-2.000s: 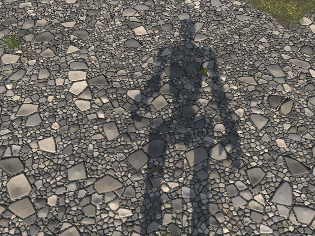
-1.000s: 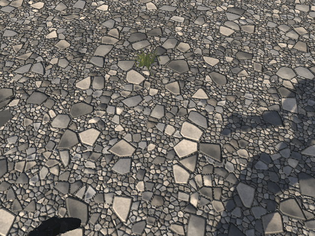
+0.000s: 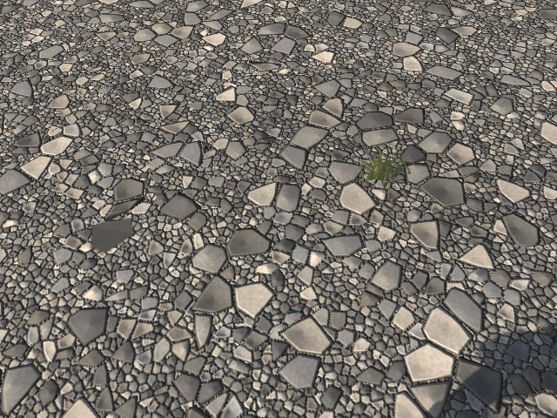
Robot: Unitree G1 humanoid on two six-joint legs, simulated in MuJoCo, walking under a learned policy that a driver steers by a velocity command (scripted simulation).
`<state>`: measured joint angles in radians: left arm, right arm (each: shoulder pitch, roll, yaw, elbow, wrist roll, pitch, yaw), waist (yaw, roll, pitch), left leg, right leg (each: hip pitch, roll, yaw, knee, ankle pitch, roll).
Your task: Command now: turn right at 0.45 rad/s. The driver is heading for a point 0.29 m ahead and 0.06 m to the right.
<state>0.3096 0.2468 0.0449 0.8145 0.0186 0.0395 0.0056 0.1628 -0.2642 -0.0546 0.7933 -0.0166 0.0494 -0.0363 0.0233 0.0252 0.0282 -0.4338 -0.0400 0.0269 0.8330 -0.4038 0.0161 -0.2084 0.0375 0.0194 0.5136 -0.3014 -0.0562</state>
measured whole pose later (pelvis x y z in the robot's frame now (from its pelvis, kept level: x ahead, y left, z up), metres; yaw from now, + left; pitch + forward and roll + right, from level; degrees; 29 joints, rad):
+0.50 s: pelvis -0.01 +0.04 +0.01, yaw -18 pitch +0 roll -1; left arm 0.21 0.33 0.09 0.77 0.01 0.08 -0.03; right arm 0.19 -0.25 -0.02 0.72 -0.02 0.02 -0.04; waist 0.01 -0.06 0.06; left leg -0.20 0.00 0.05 0.41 -0.22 0.05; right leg -0.45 0.08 0.07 1.07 -0.43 0.04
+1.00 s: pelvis -0.03 +0.00 +0.01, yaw -33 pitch +0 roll +1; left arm 0.23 0.27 0.04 0.74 0.01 0.03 -0.01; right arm 0.25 -0.32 -0.06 0.78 -0.04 0.06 0.02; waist -0.01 0.05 0.04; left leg -0.46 0.04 0.01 0.99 -0.33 -0.03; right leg -0.16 0.08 0.05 0.37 -0.21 -0.09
